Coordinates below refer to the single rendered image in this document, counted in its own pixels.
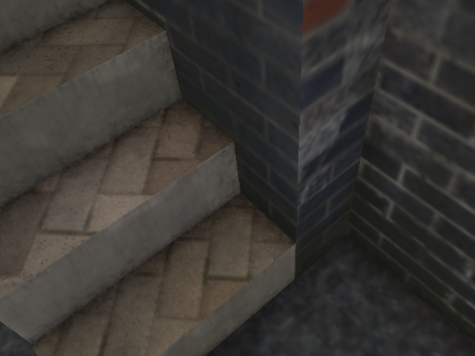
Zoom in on stairs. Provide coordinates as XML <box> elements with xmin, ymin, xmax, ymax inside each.
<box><xmin>0</xmin><ymin>0</ymin><xmax>296</xmax><ymax>356</ymax></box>

